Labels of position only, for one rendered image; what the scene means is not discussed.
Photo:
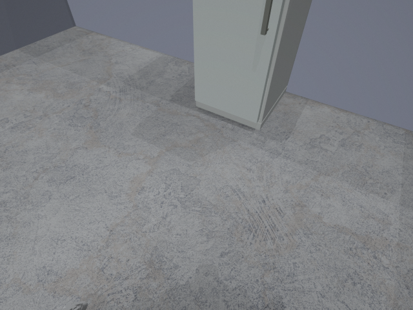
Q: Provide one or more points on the fridge door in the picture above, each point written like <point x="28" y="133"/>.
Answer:
<point x="232" y="59"/>

